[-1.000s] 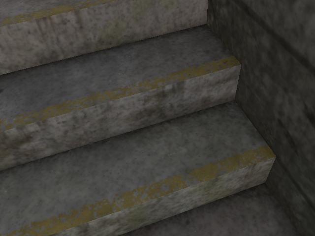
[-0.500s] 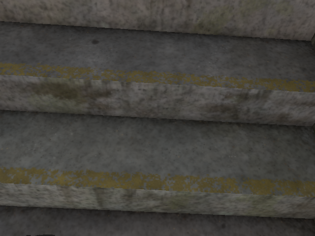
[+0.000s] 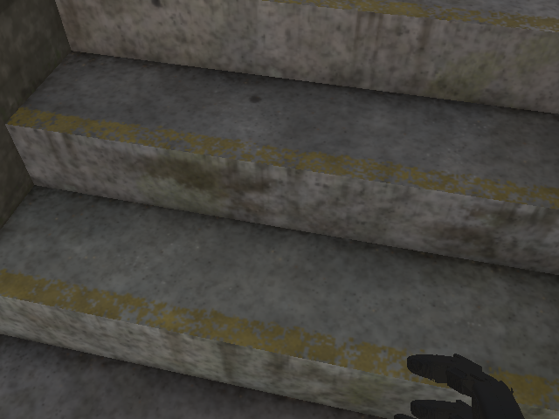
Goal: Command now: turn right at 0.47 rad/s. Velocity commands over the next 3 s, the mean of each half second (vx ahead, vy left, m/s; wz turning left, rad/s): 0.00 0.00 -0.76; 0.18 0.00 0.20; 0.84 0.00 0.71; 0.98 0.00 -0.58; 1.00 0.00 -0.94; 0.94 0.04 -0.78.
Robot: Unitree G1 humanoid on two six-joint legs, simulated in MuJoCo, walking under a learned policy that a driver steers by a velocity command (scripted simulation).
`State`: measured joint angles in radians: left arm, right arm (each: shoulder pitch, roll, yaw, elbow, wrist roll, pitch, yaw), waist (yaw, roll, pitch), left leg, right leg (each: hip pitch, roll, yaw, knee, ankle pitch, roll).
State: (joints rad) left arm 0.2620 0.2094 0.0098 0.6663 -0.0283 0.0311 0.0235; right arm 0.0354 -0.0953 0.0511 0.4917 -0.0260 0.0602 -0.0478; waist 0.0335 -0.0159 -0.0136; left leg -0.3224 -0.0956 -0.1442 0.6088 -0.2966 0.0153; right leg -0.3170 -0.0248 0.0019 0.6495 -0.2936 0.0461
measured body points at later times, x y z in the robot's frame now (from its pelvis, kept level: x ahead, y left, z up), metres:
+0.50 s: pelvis -0.02 +0.02 +0.00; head +0.02 +0.02 +0.45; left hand +0.25 +0.19 -0.09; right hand +0.01 -0.27 -0.09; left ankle +0.03 +0.09 -0.73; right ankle -0.10 -0.09 -0.60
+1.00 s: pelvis -0.01 -0.02 +0.00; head -0.02 -0.02 +0.45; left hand +0.15 +0.21 -0.11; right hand +0.04 -0.29 -0.10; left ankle +0.00 +0.12 -0.47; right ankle -0.05 -0.10 -0.73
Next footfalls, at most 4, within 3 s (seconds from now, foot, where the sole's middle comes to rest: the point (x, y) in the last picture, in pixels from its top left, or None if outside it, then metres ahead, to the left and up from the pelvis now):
0.40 left None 0.06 0.07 -0.76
0.82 right None -0.02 -0.12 -0.76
1.38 left None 0.35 0.14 -0.58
1.84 right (247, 330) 0.55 0.11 -0.40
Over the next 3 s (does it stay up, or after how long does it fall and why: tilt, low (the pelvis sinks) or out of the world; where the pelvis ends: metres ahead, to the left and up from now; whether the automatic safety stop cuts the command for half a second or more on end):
stays up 1.15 -0.02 0.67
